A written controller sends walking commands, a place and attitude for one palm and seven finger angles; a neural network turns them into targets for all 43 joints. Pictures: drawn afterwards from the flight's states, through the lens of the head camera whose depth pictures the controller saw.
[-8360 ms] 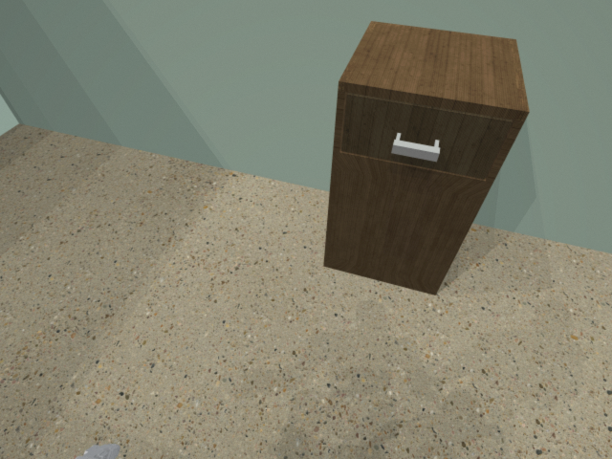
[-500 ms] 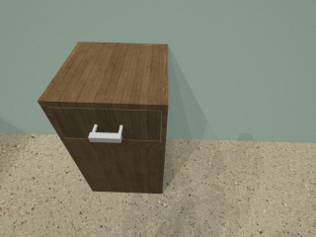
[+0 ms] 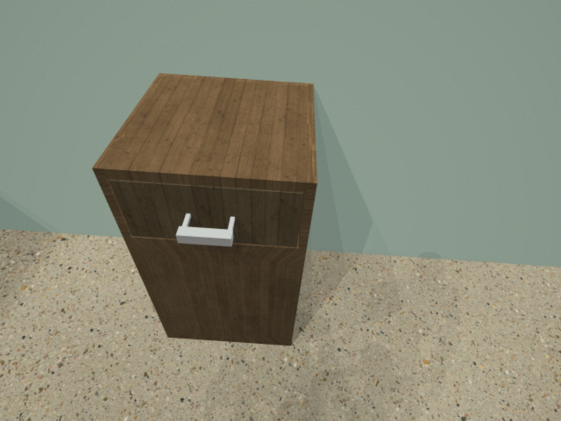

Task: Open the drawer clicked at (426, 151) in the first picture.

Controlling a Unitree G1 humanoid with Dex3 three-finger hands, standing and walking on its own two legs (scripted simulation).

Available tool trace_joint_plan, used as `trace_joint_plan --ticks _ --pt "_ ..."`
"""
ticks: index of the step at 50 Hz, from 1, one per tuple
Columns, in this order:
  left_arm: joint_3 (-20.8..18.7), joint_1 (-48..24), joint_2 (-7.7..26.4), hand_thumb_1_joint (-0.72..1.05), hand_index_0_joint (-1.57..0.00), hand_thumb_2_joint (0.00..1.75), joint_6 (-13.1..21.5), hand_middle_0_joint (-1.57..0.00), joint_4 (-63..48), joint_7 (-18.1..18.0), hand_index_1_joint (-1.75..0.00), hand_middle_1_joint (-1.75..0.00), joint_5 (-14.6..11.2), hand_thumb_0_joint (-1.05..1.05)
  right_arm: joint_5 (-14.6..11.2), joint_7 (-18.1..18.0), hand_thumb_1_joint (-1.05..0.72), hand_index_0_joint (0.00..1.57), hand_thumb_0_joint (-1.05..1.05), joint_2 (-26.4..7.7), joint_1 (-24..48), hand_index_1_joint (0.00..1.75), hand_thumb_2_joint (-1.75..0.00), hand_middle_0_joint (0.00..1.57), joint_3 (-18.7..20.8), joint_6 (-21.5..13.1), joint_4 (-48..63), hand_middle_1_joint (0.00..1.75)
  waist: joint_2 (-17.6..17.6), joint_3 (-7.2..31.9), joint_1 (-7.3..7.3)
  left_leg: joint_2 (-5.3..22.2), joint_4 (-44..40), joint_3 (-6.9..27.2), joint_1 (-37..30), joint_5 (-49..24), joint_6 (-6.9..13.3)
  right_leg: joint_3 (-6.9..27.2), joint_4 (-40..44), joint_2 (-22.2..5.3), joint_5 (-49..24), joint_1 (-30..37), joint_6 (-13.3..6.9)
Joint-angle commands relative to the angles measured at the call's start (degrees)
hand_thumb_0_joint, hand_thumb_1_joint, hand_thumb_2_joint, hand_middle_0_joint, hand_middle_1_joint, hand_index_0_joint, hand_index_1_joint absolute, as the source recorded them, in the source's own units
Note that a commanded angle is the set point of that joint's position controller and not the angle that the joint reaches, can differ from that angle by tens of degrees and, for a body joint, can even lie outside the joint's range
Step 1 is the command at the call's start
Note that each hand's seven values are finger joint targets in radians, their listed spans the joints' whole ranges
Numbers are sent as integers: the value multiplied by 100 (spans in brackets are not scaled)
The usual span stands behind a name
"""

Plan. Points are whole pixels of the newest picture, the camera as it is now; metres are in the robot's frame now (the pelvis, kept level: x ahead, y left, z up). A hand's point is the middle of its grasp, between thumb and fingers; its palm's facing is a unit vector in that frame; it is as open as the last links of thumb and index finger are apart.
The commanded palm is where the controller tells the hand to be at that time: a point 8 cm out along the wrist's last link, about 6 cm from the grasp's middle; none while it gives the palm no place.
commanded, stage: look again from close up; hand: left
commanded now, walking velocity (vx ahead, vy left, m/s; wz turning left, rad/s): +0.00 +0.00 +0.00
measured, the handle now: (207, 228) +0.52 +0.19 -0.09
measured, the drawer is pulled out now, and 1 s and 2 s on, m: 0.00 0.00 0.00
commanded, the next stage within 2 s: raise the hand with hooked fingers in 0.08 s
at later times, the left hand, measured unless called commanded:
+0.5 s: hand (142, 378) +0.19 +0.21 -0.04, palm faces +0.01 -0.30 -0.95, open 8.1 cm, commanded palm +0.13 +0.23 -0.03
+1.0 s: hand (136, 347) +0.22 +0.22 -0.02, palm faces -0.03 -0.11 -0.99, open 10.9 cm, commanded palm +0.20 +0.23 +0.04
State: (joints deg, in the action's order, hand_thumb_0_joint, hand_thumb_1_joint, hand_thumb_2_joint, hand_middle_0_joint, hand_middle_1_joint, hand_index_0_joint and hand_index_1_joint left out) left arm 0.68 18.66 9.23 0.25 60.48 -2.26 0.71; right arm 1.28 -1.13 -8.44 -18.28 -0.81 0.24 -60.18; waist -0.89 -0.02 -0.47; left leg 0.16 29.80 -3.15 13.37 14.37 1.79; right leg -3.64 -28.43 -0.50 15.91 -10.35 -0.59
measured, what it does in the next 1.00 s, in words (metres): stands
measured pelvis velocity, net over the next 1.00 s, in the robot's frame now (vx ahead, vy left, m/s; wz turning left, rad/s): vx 0.02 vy -0.02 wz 0.01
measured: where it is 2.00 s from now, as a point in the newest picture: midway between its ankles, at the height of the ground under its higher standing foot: outside the picture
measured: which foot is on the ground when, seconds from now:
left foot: down 0.00-1.00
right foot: down 0.00-1.00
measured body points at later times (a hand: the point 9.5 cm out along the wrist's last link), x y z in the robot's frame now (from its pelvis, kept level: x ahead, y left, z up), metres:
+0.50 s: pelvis -0.02 +0.01 -0.03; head -0.01 -0.01 +0.42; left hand +0.19 +0.22 +0.01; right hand +0.18 -0.24 -0.10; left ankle +0.02 +0.10 -0.74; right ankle +0.00 -0.11 -0.74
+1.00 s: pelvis +0.02 -0.02 -0.03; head +0.06 -0.05 +0.42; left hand +0.22 +0.22 +0.04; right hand +0.22 -0.22 -0.14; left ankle +0.02 +0.10 -0.74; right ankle +0.00 -0.11 -0.74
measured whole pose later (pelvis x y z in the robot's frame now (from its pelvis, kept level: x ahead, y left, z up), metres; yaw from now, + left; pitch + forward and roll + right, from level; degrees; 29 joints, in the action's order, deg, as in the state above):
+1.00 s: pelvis +0.02 -0.02 -0.03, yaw +1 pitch +9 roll +1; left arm 0.9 21.2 23.0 3.1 -3.2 -18.3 57.1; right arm 3.6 0.1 -11.1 -8.1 -1.9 6.7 -31.5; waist 2.3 5.0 3.8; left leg 0.3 45.1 -2.4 32.0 21.8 0.3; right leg -0.6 -46.9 2.1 25.1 -30.6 -3.2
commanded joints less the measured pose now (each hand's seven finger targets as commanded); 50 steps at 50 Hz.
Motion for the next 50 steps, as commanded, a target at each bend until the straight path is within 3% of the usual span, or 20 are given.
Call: trace_joint_plan --ticks 1,8,9,10,11,12,13,14,16,18,20,22,27,30,32,35,41,47,48,50 --pt "-48 430 412 90 -20 90 59 -20 -212 2 -30 -30 11 0 -18 5 -90 20 0 -685 -251 30 -90 20 85 -99 225 30 144 -667 72 555 -1132 899 658 745 113 528 589 -423 180 -220 -216" --pt "-40 499 376 90 -20 90 65 -20 -171 7 -30 -30 15 0 -39 7 -90 20 0 -703 -294 30 -90 20 80 -137 134 30 149 -486 109 618 -1339 997 545 584 171 412 526 -442 -210 0 -148" --pt "-15 695 582 90 -20 90 165 -20 5 -200 -30 -30 86 0 -92 16 -90 20 0 -798 466 30 -90 20 88 -195 501 30 121 -1002 350 512 -82 419 692 -255 -83 706 796 -712 -1221 -515 -121" --pt "-155 -3834 2505 88 -20 89 1139 -20 -8853 -314 -32 -32 847 0 -448 -209 -90 20 0 -1617 294 30 -90 20 107 -1048 2518 30 1844 2098 -491 117 -801 490 -1209 -581 42 575 -78 19 -739 -343 -264" --pt "-278 -1220 2148 85 -20 88 734 -20 -7411 -799 -33 -33 1025 0 -406 -467 -90 20 0 -1249 771 30 -90 20 14 -1648 2100 30 2204 2070 197 415 -905 748 -1356 -304 -204 24 -727 54 171 -823 -319" --pt "269 384 1029 83 -21 87 -105 -21 -6787 -1081 -34 -34 925 0 -513 -470 -90 20 0 -954 864 30 -90 20 131 -1876 2062 30 1642 1059 68 461 -1347 1006 -282 861 -449 -106 -1080 128 773 -1446 -180" --pt "901 757 219 81 -21 86 -272 -21 -6302 -1087 -36 -36 1186 0 -534 -502 -90 20 0 -947 649 30 -90 20 142 -1933 1904 30 1128 486 -81 325 -1091 885 -2 957 -240 -25 -990 135 506 -1638 -128" --pt "713 18 735 78 -21 85 -149 -21 -6896 -1275 -37 -37 1613 0 -399 -465 -90 20 0 -1202 857 30 -90 20 216 -1965 2204 30 786 14 -190 231 -778 980 442 1132 -148 44 -797 148 493 -1843 -139" --pt "641 431 982 74 -21 83 -149 -21 -6279 -1661 -40 -40 2871 0 -106 -355 -90 20 0 -1315 937 30 -90 20 271 -1769 2557 30 -204 45 -195 154 -300 1099 1055 1563 -90 180 -697 214 959 -2239 -197" --pt "548 1054 970 69 -22 81 -56 -22 -5950 -1990 -43 -43 4078 0 52 -167 -90 20 0 -1281 1159 30 -90 20 428 -1427 3095 30 -701 483 205 -8 154 777 1417 1302 -134 355 -820 338 1457 -2362 -292" --pt "695 2055 656 64 -22 79 -56 -22 -5600 -2244 -47 -47 4936 0 157 49 -90 20 0 -1245 1508 30 -90 20 484 -946 3518 30 -1040 270 490 -139 507 489 1731 1019 -122 598 -733 360 1674 -2560 -397" --pt "388 2412 836 60 -22 77 16 -22 -5706 -2361 -50 -50 5535 0 156 252 -90 20 0 -1224 1719 30 -90 20 489 -410 3814 30 -936 542 774 -161 705 404 1798 434 -152 773 -932 346 1151 -2358 -509" --pt "-219 959 1609 48 -23 72 223 -23 -6854 -2750 -57 -57 6320 0 210 373 -90 20 0 -1099 1894 30 -90 20 443 201 4156 30 -245 1234 752 -184 1267 457 1642 -81 -92 1023 -1460 322 466 -2671 -505" --pt "-376 -45 1947 41 -24 69 417 -24 -7664 -2994 -62 -62 6502 0 343 354 -90 20 0 -1066 1823 30 -90 20 453 298 4280 30 377 1957 525 -150 1865 636 1028 -224 -57 1298 -1675 259 554 -3384 -457" --pt "-446 -776 2155 36 -24 67 576 -24 -8103 -3025 -64 -64 6474 0 417 297 -90 20 0 -1065 1815 30 -90 20 430 359 4206 30 531 2013 335 -181 2144 704 923 -141 -29 1388 -1695 251 633 -3669 -454" --pt "-339 -728 2075 29 -24 64 596 -24 -7936 -2856 -69 -69 6125 0 380 226 -90 20 0 -1097 1835 30 -90 20 390 347 4149 30 713 1923 192 -243 2181 601 952 19 44 1278 -1552 250 500 -3519 -409" --pt "-272 -138 2065 15 -25 58 102 -25 -7322 -2100 -78 -78 5710 0 220 103 -90 20 0 -1019 1928 30 -90 20 240 446 4009 30 -127 1633 312 -280 1589 402 1480 -301 91 1140 -1153 237 -808 -1899 -242" --pt "-814 3 2513 1 -26 52 331 -26 -7382 -1785 -87 -87 5645 0 233 46 -90 20 0 -1022 1901 30 -90 20 192 338 3820 30 -209 1633 540 -287 1175 336 1432 -678 73 1183 -981 139 -1687 -1078 -197" --pt "-726 -14 2408 -1 -27 51 397 -27 -7418 -1827 -88 -88 5639 0 221 47 -90 20 0 -985 1843 30 -90 20 221 332 3805 30 40 1619 511 -288 1127 323 1358 -672 65 1135 -971 106 -1652 -1067 -202" --pt "-870 -103 2429 -6 -27 49 507 -27 -7416 -1936 -92 -92 5594 0 225 52 -90 20 0 -994 1738 30 -90 20 294 318 3753 30 -10 1698 485 -293 1106 314 1285 -727 70 1099 -939 98 -1739 -1018 -193"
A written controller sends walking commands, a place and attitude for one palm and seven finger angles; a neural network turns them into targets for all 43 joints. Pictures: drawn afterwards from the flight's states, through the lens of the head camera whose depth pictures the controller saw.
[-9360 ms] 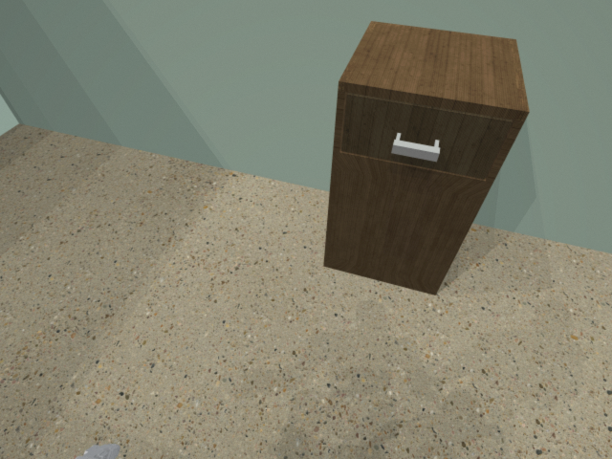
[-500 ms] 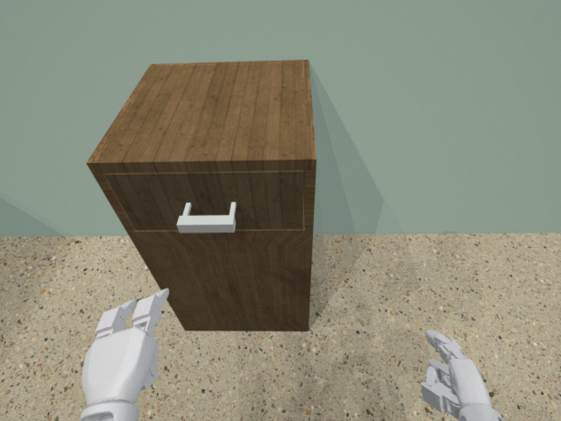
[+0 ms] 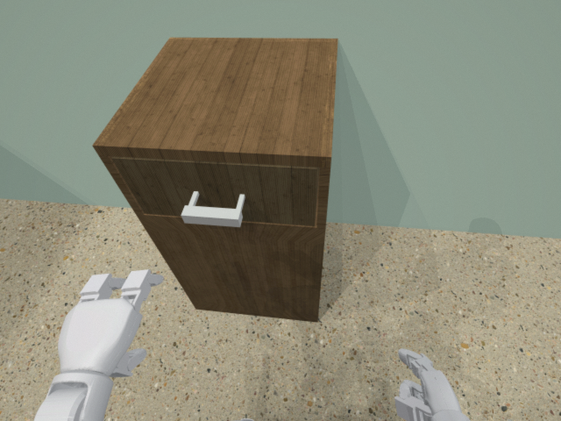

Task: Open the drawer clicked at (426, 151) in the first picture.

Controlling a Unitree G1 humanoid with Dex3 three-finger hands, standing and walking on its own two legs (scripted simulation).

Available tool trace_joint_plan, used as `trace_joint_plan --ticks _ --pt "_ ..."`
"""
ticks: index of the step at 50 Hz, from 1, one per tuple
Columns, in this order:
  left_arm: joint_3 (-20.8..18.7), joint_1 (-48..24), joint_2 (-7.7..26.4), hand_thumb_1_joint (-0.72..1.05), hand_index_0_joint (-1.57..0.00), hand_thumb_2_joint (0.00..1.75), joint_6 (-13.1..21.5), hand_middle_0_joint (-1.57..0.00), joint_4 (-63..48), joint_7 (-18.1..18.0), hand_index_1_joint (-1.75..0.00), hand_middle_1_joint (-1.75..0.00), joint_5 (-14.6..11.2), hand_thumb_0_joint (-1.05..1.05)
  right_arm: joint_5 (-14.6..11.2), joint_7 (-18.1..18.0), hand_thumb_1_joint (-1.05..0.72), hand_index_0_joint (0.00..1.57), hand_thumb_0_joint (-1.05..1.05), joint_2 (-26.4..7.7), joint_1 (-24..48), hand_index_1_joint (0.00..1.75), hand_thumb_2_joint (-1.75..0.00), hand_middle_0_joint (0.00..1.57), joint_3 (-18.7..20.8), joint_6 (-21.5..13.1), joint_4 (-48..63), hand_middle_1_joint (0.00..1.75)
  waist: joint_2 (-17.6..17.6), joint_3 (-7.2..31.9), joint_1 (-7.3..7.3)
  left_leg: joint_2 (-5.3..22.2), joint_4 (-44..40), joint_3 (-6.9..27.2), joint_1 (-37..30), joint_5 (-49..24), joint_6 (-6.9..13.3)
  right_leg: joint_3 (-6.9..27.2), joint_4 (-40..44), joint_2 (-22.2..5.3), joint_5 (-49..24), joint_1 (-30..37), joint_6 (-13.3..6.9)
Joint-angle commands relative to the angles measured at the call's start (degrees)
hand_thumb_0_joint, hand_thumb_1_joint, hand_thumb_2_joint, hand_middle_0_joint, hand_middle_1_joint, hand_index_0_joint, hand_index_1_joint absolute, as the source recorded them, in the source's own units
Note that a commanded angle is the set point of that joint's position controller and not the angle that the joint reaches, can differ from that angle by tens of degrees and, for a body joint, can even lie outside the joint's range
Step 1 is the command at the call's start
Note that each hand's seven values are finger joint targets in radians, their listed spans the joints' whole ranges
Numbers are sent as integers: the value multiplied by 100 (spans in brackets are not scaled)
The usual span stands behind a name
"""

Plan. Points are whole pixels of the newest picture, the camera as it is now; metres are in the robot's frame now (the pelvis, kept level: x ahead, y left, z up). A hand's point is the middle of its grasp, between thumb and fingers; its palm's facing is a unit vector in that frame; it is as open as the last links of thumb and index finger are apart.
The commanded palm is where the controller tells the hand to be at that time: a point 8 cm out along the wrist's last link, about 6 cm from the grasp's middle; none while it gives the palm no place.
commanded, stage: raise the hand with hooked fingers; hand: left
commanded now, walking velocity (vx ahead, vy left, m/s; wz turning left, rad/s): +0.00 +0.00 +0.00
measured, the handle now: (215, 207) +0.51 +0.20 -0.06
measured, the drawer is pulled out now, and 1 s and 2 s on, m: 0.00 0.00 0.00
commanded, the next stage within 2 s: move the hooked fingers above the handle in 1.08 s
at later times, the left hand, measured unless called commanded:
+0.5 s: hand (120, 260) +0.29 +0.25 +0.09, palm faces +0.08 -0.09 -0.99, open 13.6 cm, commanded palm +0.27 +0.26 +0.14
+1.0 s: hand (108, 248) +0.30 +0.27 +0.10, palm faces +0.02 -0.10 -1.00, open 13.8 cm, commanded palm +0.28 +0.27 +0.16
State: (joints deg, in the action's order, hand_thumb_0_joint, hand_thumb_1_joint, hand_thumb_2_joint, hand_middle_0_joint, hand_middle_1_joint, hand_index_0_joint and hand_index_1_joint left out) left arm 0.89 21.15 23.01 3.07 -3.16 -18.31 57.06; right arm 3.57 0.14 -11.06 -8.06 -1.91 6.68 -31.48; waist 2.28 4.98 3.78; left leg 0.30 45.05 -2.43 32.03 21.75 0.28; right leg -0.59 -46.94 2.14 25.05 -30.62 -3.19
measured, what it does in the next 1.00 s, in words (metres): stands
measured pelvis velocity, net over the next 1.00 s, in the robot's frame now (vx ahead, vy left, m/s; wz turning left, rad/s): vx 0.00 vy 0.03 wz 0.01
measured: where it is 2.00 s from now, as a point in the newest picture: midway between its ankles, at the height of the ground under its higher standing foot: outside the picture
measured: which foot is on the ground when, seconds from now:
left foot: down 0.00-1.00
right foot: down 0.00-1.00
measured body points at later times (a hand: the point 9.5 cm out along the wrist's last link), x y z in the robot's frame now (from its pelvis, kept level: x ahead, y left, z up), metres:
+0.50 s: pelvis +0.01 +0.01 +0.02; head +0.03 -0.02 +0.47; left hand +0.28 +0.25 +0.14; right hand +0.23 -0.21 -0.07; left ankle +0.01 +0.12 -0.70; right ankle -0.02 -0.08 -0.70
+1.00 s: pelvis +0.00 +0.03 +0.03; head +0.03 +0.00 +0.48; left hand +0.29 +0.27 +0.15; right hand +0.17 -0.21 -0.09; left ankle +0.01 +0.12 -0.70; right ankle -0.02 -0.08 -0.70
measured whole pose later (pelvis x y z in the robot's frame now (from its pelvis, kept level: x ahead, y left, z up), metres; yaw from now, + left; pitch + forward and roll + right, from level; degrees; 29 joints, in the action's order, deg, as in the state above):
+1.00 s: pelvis +0.00 +0.03 +0.03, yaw +1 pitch +4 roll +0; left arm 1.9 -2.1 28.1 3.4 3.3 -5.0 52.6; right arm -0.2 -0.6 -14.4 -10.2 1.6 9.0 -34.5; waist 3.5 1.4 3.6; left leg -1.7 30.8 -2.4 19.6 15.2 2.4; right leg -0.2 -31.5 0.4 18.0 -17.5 -0.9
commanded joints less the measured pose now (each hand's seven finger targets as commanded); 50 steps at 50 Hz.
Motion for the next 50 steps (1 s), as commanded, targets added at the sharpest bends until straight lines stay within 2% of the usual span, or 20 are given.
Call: trace_joint_plan --ticks 1,2,5,7,8,9,10,14,15,17,18,22,25,26,34,37,39,45,47,50 --pt "-999 -454 1133 -8 -27 48 270 -27 -1041 -395 -93 -93 -35 0 1 -61 -90 20 0 -747 683 30 -90 20 438 -324 830 30 -348 1295 61 -310 -421 235 -620 -1541 214 801 895 -170 -2735 1004 72" --pt "-1105 -574 1219 -10 -27 47 285 -27 -1131 -474 -94 -94 -26 0 13 -50 -90 20 0 -774 712 30 -90 20 453 -326 848 30 -425 1378 73 -314 -417 241 -653 -1573 224 817 900 -159 -2742 1024 61" --pt "-842 -671 950 -17 -28 44 207 -28 -1084 -561 -99 -99 -102 0 -57 -35 -90 20 0 -802 585 30 -90 20 571 -330 786 30 -146 1417 -13 -295 -468 208 -886 -1773 219 634 898 -152 -2861 998 62" --pt "-907 -860 1059 -22 -28 42 69 -28 -1021 -535 -102 -102 -121 0 -84 -30 -90 20 0 -850 619 30 -90 20 591 -310 772 30 -390 1534 -14 -304 -523 214 -916 -1832 214 618 920 -143 -2896 1106 88" --pt "-664 -933 902 -24 -28 41 -6 -28 -972 -475 -103 -103 -157 0 -128 -52 -90 20 0 -851 619 30 -90 20 607 -306 763 30 -302 1337 -59 -293 -594 191 -942 -1778 224 561 982 -158 -2853 1107 94" --pt "-700 -1139 995 -27 -28 40 -71 -28 -973 -420 -105 -105 -157 0 -140 -52 -90 20 0 -881 610 30 -90 20 605 -294 735 30 -380 1383 -66 -289 -632 180 -1012 -1813 229 555 1030 -156 -2804 1097 112" --pt "-587 -1222 965 -29 -29 39 -138 -29 -994 -353 -107 -107 -161 0 -160 -73 -90 20 0 -886 643 30 -90 20 623 -287 737 30 -267 1300 -70 -272 -689 169 -1106 -1872 235 532 1072 -147 -2819 1132 97" --pt "-588 -1725 1172 -38 -29 35 -318 -29 -1080 -82 -112 -112 -122 0 -204 -89 -90 20 0 -893 726 30 -90 20 578 -247 719 30 -125 1351 10 -244 -892 169 -1483 -2209 228 408 1177 -140 -2804 1257 90" --pt "-536 -1711 1125 -41 -29 34 -359 -29 -1015 -4 -114 -114 -153 0 -230 -104 -90 20 0 -874 721 30 -90 20 582 -240 726 30 -115 1255 26 -216 -959 170 -1532 -2255 228 351 1218 -131 -2790 1316 85" --pt "-679 -2014 1332 -45 -30 32 -434 -30 -912 125 -117 -117 -124 0 -260 -104 -90 20 0 -891 802 30 -90 20 537 -195 714 30 -140 1143 48 -217 -1062 175 -1606 -2307 215 372 1328 -106 -2728 1327 81" --pt "-572 -2109 1251 -48 -30 31 -463 -30 -849 191 -118 -118 -145 0 -274 -108 -90 20 0 -868 742 30 -90 20 532 -181 701 30 -167 1074 37 -205 -1125 160 -1640 -2340 217 316 1350 -116 -2759 1410 85" --pt "-568 -2658 1374 -50 -30 30 -571 -30 -688 483 -120 -120 -164 0 -327 -109 -90 20 0 -861 798 30 -90 20 480 -117 682 30 -44 1087 50 -206 -1296 145 -1882 -2480 202 290 1532 -94 -2759 1533 93" --pt "-358 -3050 1275 -50 -30 30 -609 -30 -501 752 -120 -120 -247 0 -360 -133 -90 20 0 -846 770 30 -90 20 446 -80 668 30 -153 879 -36 -199 -1412 130 -1942 -2385 206 215 1669 -87 -2640 1538 111" --pt "-360 -3284 1328 -50 -30 30 -601 -30 -490 838 -120 -120 -245 0 -361 -139 -90 20 0 -854 772 30 -90 20 428 -67 663 30 -259 913 -31 -209 -1455 130 -1965 -2342 208 208 1718 -95 -2611 1573 125" --pt "-475 -4312 1687 -50 -30 30 -262 -30 -340 1245 -120 -120 -363 0 -386 -192 -90 20 0 -860 707 30 -90 20 392 -41 598 30 42 1036 -59 -219 -1602 187 -2204 -2345 212 154 1900 -90 -2415 1677 95" --pt "-586 -3831 1663 -50 -30 30 -182 -30 -152 1320 -120 -120 -427 0 -388 -139 -90 20 0 -894 628 30 -90 20 425 -23 621 30 -11 1066 47 -194 -1663 218 -2178 -2506 190 106 1913 -59 -2431 1747 75" --pt "-556 -3715 1598 -50 -30 30 -117 -30 -251 1351 -120 -120 -502 0 -398 -97 -90 20 0 -910 597 30 -90 20 441 -12 650 30 -112 1046 50 -182 -1689 206 -2120 -2528 189 89 1911 -84 -2478 1779 92" --pt "-646 -3817 1659 -50 -30 30 69 -30 -483 1171 -120 -120 -486 0 -400 -72 -90 20 0 -938 514 30 -90 20 506 -29 644 30 -74 1094 31 -152 -1684 238 -2147 -2431 195 69 1899 -65 -2227 1595 85" --pt "-827 -3891 1852 -50 -30 30 131 -30 -651 1039 -120 -120 -461 0 -380 -91 -90 20 0 -964 497 30 -90 20 535 -63 630 30 -4 1320 61 -150 -1664 258 -2212 -2523 195 88 1881 -61 -2264 1680 73" --pt "-730 -3949 1735 -50 -30 30 132 -30 -593 883 -120 -120 -425 0 -406 -81 -90 20 0 -938 472 30 -90 20 560 -72 553 30 172 1277 3 -135 -1635 272 -2271 -2584 175 46 1839 -52 -2207 1503 58"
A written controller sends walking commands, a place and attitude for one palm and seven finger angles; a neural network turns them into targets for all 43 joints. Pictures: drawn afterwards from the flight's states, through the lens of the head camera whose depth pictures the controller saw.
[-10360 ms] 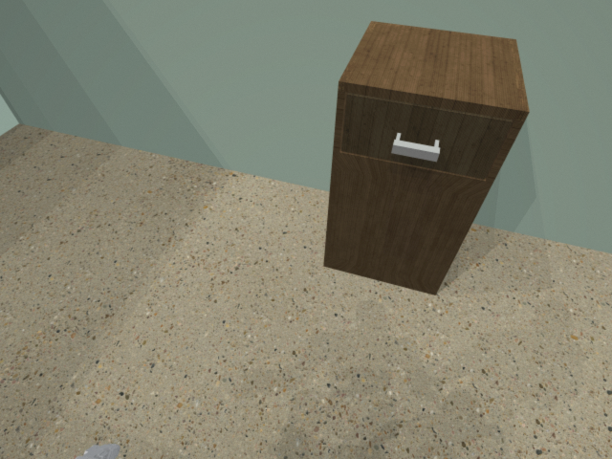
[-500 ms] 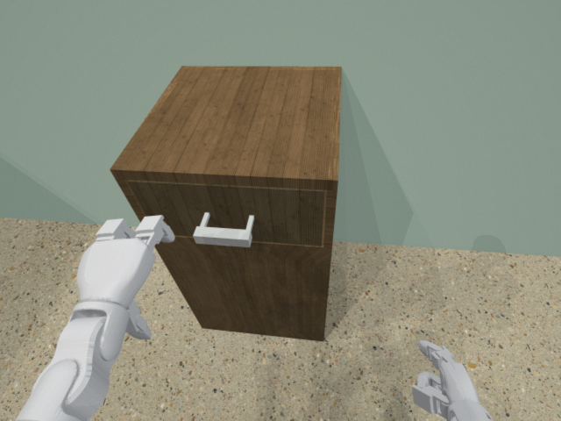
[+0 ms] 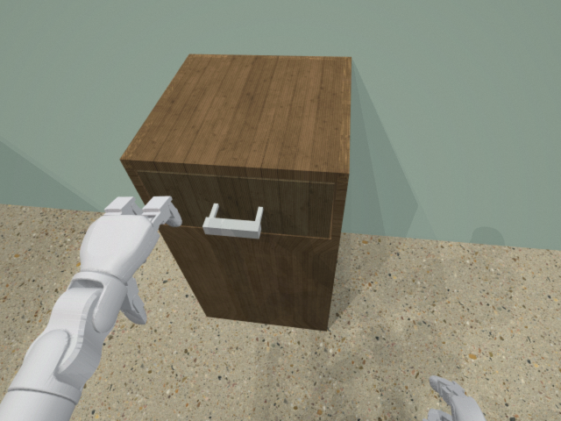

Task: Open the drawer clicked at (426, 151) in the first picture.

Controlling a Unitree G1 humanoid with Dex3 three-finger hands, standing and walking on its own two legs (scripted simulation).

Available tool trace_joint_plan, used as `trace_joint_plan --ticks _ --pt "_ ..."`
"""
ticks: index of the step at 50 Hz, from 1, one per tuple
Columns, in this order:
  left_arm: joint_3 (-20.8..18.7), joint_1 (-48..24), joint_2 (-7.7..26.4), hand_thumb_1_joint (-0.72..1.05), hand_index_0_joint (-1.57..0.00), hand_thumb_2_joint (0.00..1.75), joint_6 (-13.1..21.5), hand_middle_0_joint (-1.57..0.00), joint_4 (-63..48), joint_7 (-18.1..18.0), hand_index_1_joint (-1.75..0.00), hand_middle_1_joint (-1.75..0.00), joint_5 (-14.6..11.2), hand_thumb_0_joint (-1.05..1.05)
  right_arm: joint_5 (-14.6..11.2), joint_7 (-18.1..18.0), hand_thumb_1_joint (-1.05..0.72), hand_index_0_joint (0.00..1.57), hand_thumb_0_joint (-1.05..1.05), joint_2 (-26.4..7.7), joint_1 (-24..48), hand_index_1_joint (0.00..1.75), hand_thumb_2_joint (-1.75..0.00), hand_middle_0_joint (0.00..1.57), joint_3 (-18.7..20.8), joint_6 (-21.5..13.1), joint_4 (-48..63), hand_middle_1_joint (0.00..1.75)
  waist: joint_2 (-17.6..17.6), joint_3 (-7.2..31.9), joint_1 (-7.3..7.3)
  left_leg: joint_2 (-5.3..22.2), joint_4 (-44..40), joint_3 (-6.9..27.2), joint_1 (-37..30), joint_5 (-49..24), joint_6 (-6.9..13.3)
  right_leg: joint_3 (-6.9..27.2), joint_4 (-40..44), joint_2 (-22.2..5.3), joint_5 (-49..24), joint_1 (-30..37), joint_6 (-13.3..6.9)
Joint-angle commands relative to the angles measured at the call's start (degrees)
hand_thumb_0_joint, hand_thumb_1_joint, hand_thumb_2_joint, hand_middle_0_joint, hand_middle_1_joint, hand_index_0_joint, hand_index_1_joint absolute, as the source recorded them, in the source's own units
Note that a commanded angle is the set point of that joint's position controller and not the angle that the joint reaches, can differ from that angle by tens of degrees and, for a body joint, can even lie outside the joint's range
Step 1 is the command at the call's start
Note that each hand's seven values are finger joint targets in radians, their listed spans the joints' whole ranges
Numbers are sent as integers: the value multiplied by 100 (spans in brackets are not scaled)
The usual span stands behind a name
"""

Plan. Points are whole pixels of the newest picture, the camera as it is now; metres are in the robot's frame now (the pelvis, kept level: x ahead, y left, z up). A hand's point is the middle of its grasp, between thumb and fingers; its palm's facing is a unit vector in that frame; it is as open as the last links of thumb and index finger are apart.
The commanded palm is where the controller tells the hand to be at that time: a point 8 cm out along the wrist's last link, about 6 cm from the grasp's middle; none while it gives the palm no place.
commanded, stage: raise the hand with hooked fingers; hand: left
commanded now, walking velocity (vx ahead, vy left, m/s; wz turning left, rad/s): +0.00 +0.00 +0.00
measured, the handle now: (234, 218) +0.51 +0.17 -0.09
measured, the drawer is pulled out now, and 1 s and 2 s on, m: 0.00 0.00 0.00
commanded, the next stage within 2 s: move the hooked fingers above the handle in 0.08 s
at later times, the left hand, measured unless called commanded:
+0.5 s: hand (161, 252) +0.33 +0.22 +0.05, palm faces +0.00 -0.08 -1.00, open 13.8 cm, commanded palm +0.31 +0.23 +0.11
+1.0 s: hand (188, 237) +0.38 +0.21 +0.02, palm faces -0.01 -0.07 -1.00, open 13.8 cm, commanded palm +0.36 +0.21 +0.07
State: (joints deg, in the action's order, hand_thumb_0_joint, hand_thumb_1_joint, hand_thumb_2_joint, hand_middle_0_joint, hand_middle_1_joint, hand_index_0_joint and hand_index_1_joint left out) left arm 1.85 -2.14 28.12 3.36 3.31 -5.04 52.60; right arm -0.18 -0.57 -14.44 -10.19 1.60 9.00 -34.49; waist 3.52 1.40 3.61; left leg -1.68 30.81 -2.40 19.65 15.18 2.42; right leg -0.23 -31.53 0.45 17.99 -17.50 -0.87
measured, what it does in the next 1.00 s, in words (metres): stands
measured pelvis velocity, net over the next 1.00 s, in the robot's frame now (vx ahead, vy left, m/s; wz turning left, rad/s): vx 0.00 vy -0.01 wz -0.01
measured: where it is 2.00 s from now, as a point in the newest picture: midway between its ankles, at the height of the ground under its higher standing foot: outside the picture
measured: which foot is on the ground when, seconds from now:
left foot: down 0.00-1.00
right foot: down 0.00-1.00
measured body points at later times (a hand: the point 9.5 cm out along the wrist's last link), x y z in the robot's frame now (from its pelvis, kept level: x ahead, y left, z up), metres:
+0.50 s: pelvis -0.01 -0.01 +0.00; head +0.02 -0.02 +0.44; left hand +0.32 +0.23 +0.11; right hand +0.17 -0.24 -0.12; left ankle +0.01 +0.09 -0.73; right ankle -0.02 -0.11 -0.73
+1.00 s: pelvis +0.00 -0.01 -0.01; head +0.05 -0.03 +0.43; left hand +0.37 +0.21 +0.07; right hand +0.11 -0.27 -0.14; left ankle +0.01 +0.09 -0.73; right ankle -0.02 -0.11 -0.73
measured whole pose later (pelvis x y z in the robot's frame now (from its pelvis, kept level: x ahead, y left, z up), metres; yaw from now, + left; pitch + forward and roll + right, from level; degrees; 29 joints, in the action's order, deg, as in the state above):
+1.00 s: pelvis +0.00 -0.01 -0.01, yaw -1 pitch +10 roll +0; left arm 5.2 -20.3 23.8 2.8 30.8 -14.2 58.3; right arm -0.9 -1.2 -14.2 -14.3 3.8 8.9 -36.8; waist 2.4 5.6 -0.1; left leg -0.6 38.3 -2.6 30.1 18.3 1.7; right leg -0.2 -39.0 1.5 21.0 -28.1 -1.7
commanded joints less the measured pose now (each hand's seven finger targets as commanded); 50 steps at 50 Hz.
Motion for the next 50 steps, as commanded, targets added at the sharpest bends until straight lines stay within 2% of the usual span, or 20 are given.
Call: trace_joint_plan --ticks 1,7,9,10,13,17,21,22,26,28,30,32,34,37,40,42,44,46,49,50 --pt "-826 -1630 1234 -50 -30 30 80 -30 -1198 -475 -120 -120 33 0 -37 -6 -90 20 0 -600 683 30 -90 20 220 -306 838 30 78 1647 16 71 -217 269 -1063 -1905 -46 4 304 119 -1449 150 -172" --pt "-740 -1526 1226 -50 -30 30 -134 -30 -962 -393 -120 -120 -4 0 -82 -18 -90 20 0 -643 743 30 -90 20 196 -297 851 30 -157 1534 21 69 -320 252 -937 -1617 -29 27 384 127 -1277 243 -157" --pt "-625 -1511 1129 -50 -30 30 -154 -30 -935 -329 -120 -120 1 0 -92 -14 -90 20 0 -617 740 30 -90 20 179 -293 860 30 -170 1439 1 71 -347 262 -910 -1556 -32 1 386 123 -1212 200 -155" --pt "-378 -1527 871 -50 -30 30 -167 -30 -880 -291 -120 -120 -30 0 -99 -21 -90 20 0 -599 729 30 -90 20 176 -296 883 30 -213 1320 -59 70 -341 240 -901 -1461 -18 -13 403 123 -1149 126 -145" --pt "-214 -1907 755 -50 -30 30 -158 -30 -492 -243 -120 -120 7 0 -114 -49 -90 20 0 -598 662 30 -90 20 152 -312 834 30 -411 1017 -153 62 -362 216 -749 -1010 -5 -18 482 125 -780 -109 -131" --pt "-498 -2653 1169 -50 -30 30 14 -30 -195 -364 -120 -120 227 0 -75 -115 -90 20 0 -616 574 30 -90 20 157 -347 738 30 -270 1352 -106 19 -267 198 -747 -965 12 47 422 134 -744 -119 -154" --pt "-384 -3143 1047 -50 -30 30 113 -30 260 -513 -120 -120 268 0 -91 -150 -90 20 0 -574 480 30 -90 20 173 -368 664 30 -92 1491 -171 -2 -115 163 -682 -968 11 51 298 124 -820 -263 -160" --pt "-521 -3157 1174 -50 -30 30 110 -30 416 -542 -120 -120 284 0 -87 -155 -90 20 0 -600 419 30 -90 20 186 -365 643 30 -195 1579 -160 -8 -94 177 -616 -947 18 72 287 149 -804 -211 -160" --pt "-317 -3068 898 -50 -30 30 104 -30 566 -637 -120 -120 297 0 -77 -114 -90 20 0 -592 319 30 -90 20 252 -372 665 30 -77 1900 -147 10 78 159 -662 -1391 10 60 103 147 -1277 -213 -184" --pt "-390 -2925 952 -50 -30 30 39 -30 822 -637 -120 -120 291 0 -91 -105 -90 20 0 -635 248 30 -90 20 261 -326 670 30 -281 1802 -160 3 109 156 -452 -1370 16 69 69 161 -1339 -160 -181" --pt "-207 -3003 759 -50 -30 30 9 -30 843 -633 -120 -120 290 0 -97 -92 -90 20 0 -644 211 30 -90 20 281 -308 674 30 -323 1808 -212 5 153 124 -405 -1401 26 72 45 154 -1440 -219 -167" --pt "-303 -3103 887 -50 -30 30 26 -30 840 -652 -120 -120 351 0 -79 -94 -90 20 0 -678 163 30 -90 20 308 -292 671 30 -352 1946 -195 5 194 126 -391 -1485 36 111 13 164 -1534 -180 -165" --pt "-367 -3253 972 -50 -30 30 34 -30 1047 -700 -120 -120 366 0 -92 -117 -90 20 0 -686 81 30 -90 20 301 -266 628 30 -478 1830 -240 -8 227 106 -235 -1394 51 119 -15 147 -1543 -217 -152" --pt "-603 -3426 1207 -50 -30 30 153 -30 1059 -821 -120 -120 427 0 -71 -149 -90 20 0 -707 -14 30 -90 20 351 -265 587 30 -336 2049 -207 -22 291 103 -206 -1458 59 160 -86 159 -1607 -175 -163" --pt "-305 -3557 826 -50 -30 30 238 -30 977 -984 -120 -120 450 0 -60 -124 -90 20 0 -656 -120 30 -90 20 416 -278 538 30 -33 2234 -288 -11 425 113 -393 -1753 41 115 -217 181 -1760 -363 -192" --pt "-453 -3355 905 -50 -30 30 196 -30 1181 -1074 -120 -120 464 0 -49 -90 -90 20 0 -682 -171 30 -90 20 429 -271 507 30 -171 2276 -263 -1 461 140 -326 -1831 31 105 -247 201 -1819 -358 -189" --pt "-224 -3591 700 -50 -30 30 109 -30 1405 -1127 -120 -120 486 0 -71 -78 -90 20 0 -692 -214 30 -90 20 419 -255 464 30 -270 2130 -369 2 489 112 -186 -1692 34 78 -270 192 -1771 -501 -170" --pt "-300 -3596 806 -50 -30 30 1 -30 1735 -1164 -120 -120 554 0 -81 -80 -90 20 0 -720 -250 30 -90 20 420 -223 444 30 -429 2063 -365 -10 500 92 -31 -1593 39 96 -278 200 -1751 -495 -166" --pt "-112 -3890 649 -50 -30 30 -63 -30 1785 -1192 -120 -120 600 0 -84 -83 -90 20 0 -709 -301 30 -90 20 432 -198 456 30 -240 2257 -406 -20 555 83 -112 -1601 46 97 -313 194 -1735 -547 -173" --pt "-78 -4006 615 -50 -30 30 -82 -30 1960 -1193 -120 -120 606 0 -85 -100 -90 20 0 -711 -343 30 -90 20 434 -187 435 30 -317 2123 -471 -10 575 90 -66 -1507 51 72 -311 202 -1646 -635 -175"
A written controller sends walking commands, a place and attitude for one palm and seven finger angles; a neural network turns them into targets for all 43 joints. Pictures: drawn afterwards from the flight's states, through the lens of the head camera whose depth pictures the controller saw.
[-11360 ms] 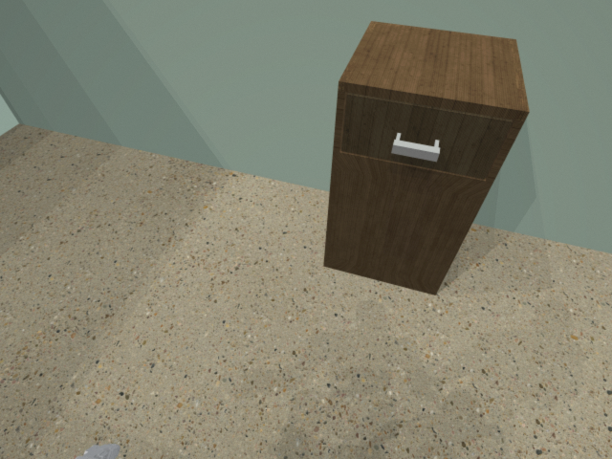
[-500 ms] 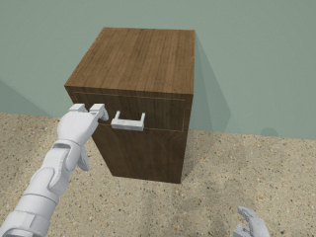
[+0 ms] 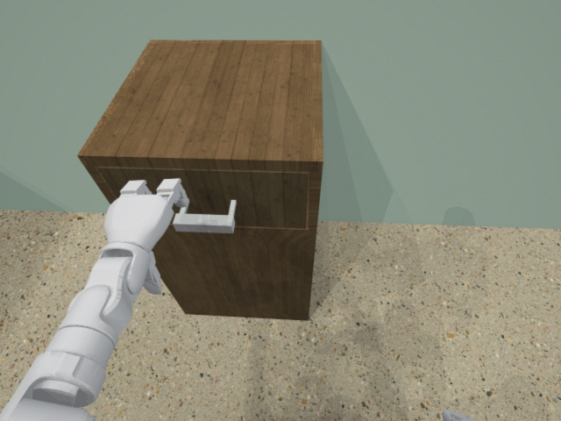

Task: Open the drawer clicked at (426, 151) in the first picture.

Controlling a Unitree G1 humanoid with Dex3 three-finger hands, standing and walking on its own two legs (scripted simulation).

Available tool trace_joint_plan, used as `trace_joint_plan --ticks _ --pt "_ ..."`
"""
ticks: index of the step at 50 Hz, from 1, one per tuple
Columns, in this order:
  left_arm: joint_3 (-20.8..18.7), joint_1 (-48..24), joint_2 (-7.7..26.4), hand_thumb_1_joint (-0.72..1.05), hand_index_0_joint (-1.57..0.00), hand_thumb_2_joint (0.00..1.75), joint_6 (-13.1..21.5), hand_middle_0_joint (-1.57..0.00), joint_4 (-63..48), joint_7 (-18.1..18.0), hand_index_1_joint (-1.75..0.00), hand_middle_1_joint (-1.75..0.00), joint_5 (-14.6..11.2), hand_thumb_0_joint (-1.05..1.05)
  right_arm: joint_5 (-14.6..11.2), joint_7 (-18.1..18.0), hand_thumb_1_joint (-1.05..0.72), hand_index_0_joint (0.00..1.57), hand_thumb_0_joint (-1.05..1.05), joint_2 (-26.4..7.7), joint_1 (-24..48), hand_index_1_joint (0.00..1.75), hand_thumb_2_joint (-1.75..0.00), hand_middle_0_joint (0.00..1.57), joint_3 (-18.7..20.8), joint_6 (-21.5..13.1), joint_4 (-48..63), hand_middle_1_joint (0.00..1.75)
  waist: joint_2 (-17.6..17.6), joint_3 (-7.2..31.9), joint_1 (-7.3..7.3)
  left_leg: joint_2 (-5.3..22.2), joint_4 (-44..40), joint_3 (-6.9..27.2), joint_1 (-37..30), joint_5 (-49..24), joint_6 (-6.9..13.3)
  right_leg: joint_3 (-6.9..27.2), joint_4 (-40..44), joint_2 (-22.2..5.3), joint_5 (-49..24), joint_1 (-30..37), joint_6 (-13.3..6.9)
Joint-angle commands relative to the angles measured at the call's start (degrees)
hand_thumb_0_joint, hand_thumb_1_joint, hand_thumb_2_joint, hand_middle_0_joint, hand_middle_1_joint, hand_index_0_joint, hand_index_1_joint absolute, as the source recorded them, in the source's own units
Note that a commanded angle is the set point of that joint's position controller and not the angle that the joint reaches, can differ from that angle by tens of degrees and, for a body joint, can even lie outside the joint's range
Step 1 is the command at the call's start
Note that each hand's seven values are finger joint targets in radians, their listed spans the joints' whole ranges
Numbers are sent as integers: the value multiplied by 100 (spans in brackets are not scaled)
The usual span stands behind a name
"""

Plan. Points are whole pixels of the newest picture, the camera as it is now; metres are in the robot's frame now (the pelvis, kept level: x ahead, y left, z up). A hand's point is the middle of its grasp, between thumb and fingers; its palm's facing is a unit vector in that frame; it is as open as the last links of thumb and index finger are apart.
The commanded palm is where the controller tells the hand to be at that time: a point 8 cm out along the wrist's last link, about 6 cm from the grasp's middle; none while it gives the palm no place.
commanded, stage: move the hooked fingers above the handle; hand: left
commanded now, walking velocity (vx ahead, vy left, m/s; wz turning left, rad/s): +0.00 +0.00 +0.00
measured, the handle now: (206, 213) +0.50 +0.18 -0.07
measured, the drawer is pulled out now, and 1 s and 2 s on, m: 0.00 0.00 0.00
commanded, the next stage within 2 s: lower the fingers behind the handle in 1.38 s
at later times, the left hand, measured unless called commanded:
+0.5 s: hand (185, 220) +0.44 +0.20 -0.01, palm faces -0.06 -0.04 -1.00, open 13.8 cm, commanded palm +0.42 +0.20 +0.05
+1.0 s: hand (192, 217) +0.45 +0.19 -0.02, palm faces -0.05 -0.05 -1.00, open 13.8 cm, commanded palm +0.44 +0.19 +0.04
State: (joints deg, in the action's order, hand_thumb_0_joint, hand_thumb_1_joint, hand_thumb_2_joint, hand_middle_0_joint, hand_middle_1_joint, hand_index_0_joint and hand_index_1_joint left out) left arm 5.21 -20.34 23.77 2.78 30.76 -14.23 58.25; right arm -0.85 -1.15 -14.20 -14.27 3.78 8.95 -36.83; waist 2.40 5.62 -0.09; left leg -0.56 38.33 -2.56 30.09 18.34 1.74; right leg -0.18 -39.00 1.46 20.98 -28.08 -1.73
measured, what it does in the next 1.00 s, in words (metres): stands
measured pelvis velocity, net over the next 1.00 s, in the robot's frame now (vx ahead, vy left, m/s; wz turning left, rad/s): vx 0.00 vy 0.01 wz -0.02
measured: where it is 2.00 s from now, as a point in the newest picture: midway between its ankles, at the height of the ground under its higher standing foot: outside the picture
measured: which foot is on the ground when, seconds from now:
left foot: down 0.00-1.00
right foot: down 0.00-1.00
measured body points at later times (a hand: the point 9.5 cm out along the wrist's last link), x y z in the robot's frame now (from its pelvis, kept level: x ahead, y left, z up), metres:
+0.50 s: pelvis +0.00 +0.00 -0.02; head +0.08 -0.01 +0.43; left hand +0.43 +0.20 +0.05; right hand +0.06 -0.27 -0.15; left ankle +0.00 +0.10 -0.72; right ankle -0.02 -0.10 -0.72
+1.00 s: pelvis +0.00 +0.01 -0.02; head +0.08 +0.01 +0.42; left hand +0.45 +0.19 +0.03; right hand +0.02 -0.26 -0.15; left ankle +0.00 +0.10 -0.72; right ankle -0.02 -0.10 -0.72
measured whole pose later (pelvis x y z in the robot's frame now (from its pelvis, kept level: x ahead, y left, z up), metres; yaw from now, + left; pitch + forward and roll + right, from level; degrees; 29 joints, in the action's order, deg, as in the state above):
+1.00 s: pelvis +0.00 +0.01 -0.02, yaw -1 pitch +19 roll -1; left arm 4.7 -40.0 21.3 1.1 57.0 -22.1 62.6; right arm 0.6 -0.8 -12.9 -20.4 3.9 8.6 -38.8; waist 2.4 8.9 -5.8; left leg 0.4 47.9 -2.7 44.5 22.0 2.5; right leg -0.2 -46.5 2.2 23.4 -41.6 -1.1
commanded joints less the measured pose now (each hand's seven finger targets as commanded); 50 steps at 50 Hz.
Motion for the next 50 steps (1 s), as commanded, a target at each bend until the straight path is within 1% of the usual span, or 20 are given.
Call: trace_joint_plan --ticks 1,2,6,7,10,11,14,16,18,23,25,29,32,34,36,41,43,47,48,50 --pt "-346 -2386 1004 -50 -30 30 -20 -30 -660 -265 -120 -120 54 0 -18 -48 -90 20 0 -733 42 30 -90 20 201 -179 651 30 -357 1694 -144 -128 -172 111 -1032 -1709 124 77 443 90 -1875 382 -64" --pt "-456 -2555 1140 -50 -30 30 23 -30 -627 -274 -120 -120 69 0 -9 -61 -90 20 0 -752 12 30 -90 20 209 -177 637 30 -321 1713 -137 -123 -174 123 -1006 -1711 125 78 433 89 -1829 381 -82" --pt "-336 -2736 948 -50 -30 30 157 -30 -421 -373 -120 -120 150 0 22 -56 -90 20 0 -694 -90 30 -90 20 236 -176 614 30 -57 1966 -144 -129 -21 120 -1132 -1897 118 63 313 98 -1960 217 -95" --pt "-489 -2782 1094 -50 -30 30 164 -30 -261 -409 -120 -120 173 0 34 -52 -90 20 0 -715 -134 30 -90 20 231 -163 581 30 -127 1992 -125 -135 15 134 -1016 -1894 116 62 264 110 -1943 238 -104" --pt "-449 -2840 1005 -50 -30 30 85 -30 162 -529 -120 -120 226 0 35 -51 -90 20 0 -717 -202 30 -90 20 225 -146 578 30 -288 1852 -164 -144 86 84 -762 -1787 125 60 213 112 -1987 150 -87" --pt "-327 -3079 928 -50 -30 30 65 -30 164 -565 -120 -120 267 0 28 -38 -90 20 0 -716 -212 30 -90 20 216 -143 567 30 -156 1945 -212 -140 103 94 -769 -1740 111 58 184 107 -1925 53 -85" --pt "-451 -3380 1113 -50 -30 30 -35 -30 566 -651 -120 -120 311 0 30 -52 -90 20 0 -747 -361 30 -90 20 219 -143 530 30 -312 1959 -277 -142 171 73 -534 -1548 138 94 174 101 -1826 24 -62" --pt "-380 -3605 1075 -50 -30 30 -42 -30 619 -664 -120 -120 327 0 35 -77 -90 20 0 -753 -421 30 -90 20 231 -138 520 30 -352 2121 -356 -146 243 78 -518 -1610 146 112 131 99 -1948 32 -50" --pt "-276 -3699 908 -50 -30 30 -5 -30 686 -668 -120 -120 322 0 55 -72 -90 20 0 -735 -522 30 -90 20 261 -155 491 30 -64 2286 -370 -136 324 86 -672 -1771 135 94 46 125 -2000 -82 -75" --pt "-225 -4203 838 -50 -30 30 59 -30 1073 -739 -120 -120 349 0 91 -67 -90 20 0 -765 -789 30 -90 20 292 -189 342 30 -179 2311 -545 -110 505 138 -437 -1681 144 71 -79 146 -1867 -394 -64" --pt "-377 -4117 949 -50 -30 30 57 -30 1211 -811 -120 -120 384 0 117 -44 -90 20 0 -767 -880 30 -90 20 309 -195 303 30 18 2535 -458 -115 599 128 -447 -1860 132 73 -178 159 -2010 -405 -81" --pt "-569 -4291 1193 -50 -30 30 -59 -30 1570 -967 -120 -120 489 0 147 -22 -90 20 0 -810 -992 30 -90 20 305 -171 224 30 -114 2573 -534 -99 748 127 -140 -1925 132 63 -318 179 -2151 -498 -59" --pt "-639 -4300 1203 -50 -30 30 -121 -30 1593 -1044 -120 -120 495 0 171 4 -90 20 0 -811 -1062 30 -90 20 327 -182 227 30 1 2840 -494 -100 828 127 -151 -2116 122 54 -406 199 -2301 -447 -71" --pt "-410 -4375 914 -50 -30 30 -184 -30 1727 -1060 -120 -120 504 0 167 22 -90 20 0 -810 -1134 30 -90 20 340 -186 184 30 10 2728 -589 -63 851 133 -197 -2097 116 15 -407 221 -2182 -674 -61" --pt "-542 -4386 1109 -50 -30 30 -212 -30 1591 -1075 -120 -120 484 0 173 32 -90 20 0 -837 -1175 30 -90 20 347 -175 194 30 74 2912 -523 -65 825 122 -269 -2085 120 38 -377 230 -2186 -536 -61" --pt "-357 -4245 866 -50 -30 30 -321 -30 1686 -1034 -120 -120 416 0 142 9 -90 20 0 -834 -1164 30 -90 20 331 -116 197 30 -86 2619 -572 -48 681 131 -319 -1895 126 -11 -223 247 -1949 -550 -59" --pt "-478 -4355 1079 -50 -30 30 -239 -30 1617 -992 -120 -120 412 0 121 -22 -90 20 0 -849 -1153 30 -90 20 309 -116 194 30 -77 2592 -575 -41 631 158 -336 -1840 132 3 -195 235 -1879 -549 -57" --pt "-220 -4543 725 -50 -30 30 -74 -30 1407 -1016 -120 -120 433 0 153 -31 -90 20 0 -805 -1115 30 -90 20 324 -151 201 30 107 2520 -665 -2 643 236 -594 -1969 108 -72 -223 236 -1732 -821 -94" --pt "-327 -4529 846 -50 -30 30 -45 -30 1404 -1062 -120 -120 473 0 146 -20 -90 20 0 -821 -1122 30 -90 20 332 -156 175 30 129 2599 -631 16 658 262 -667 -1949 98 -73 -246 244 -1649 -927 -81" --pt "-141 -4521 614 -50 -30 30 -120 -30 1566 -1120 -120 -120 470 0 141 6 -90 20 0 -812 -1084 30 -90 20 313 -159 178 30 59 2379 -685 16 629 271 -586 -1772 86 -117 -227 250 -1451 -1059 -87"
